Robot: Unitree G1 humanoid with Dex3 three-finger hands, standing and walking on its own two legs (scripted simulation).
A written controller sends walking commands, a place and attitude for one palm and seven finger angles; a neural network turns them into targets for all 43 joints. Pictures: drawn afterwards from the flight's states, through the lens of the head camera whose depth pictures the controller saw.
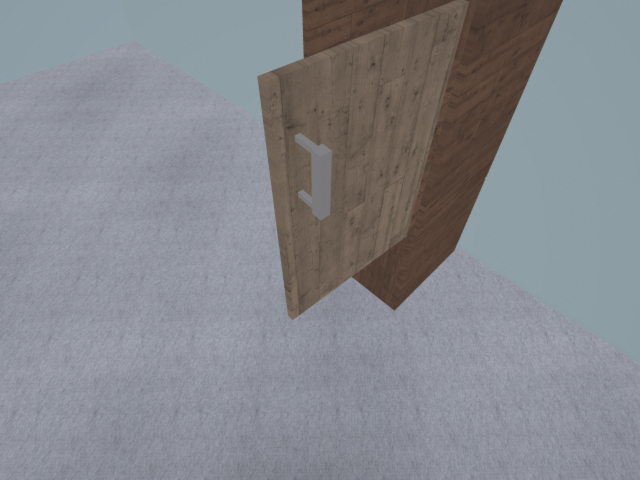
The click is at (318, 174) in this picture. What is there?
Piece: cupboard door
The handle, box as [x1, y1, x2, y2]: [295, 133, 331, 220]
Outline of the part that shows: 299,133 295,135 295,141 311,153 312,196 311,197 303,190 298,192 298,196 312,208 312,213 320,220 329,214 331,150 323,144 318,146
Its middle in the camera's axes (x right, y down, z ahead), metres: -0.01 -0.09 +0.58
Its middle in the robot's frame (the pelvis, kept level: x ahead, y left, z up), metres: +0.51 +0.04 +0.09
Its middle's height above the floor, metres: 0.87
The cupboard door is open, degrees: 85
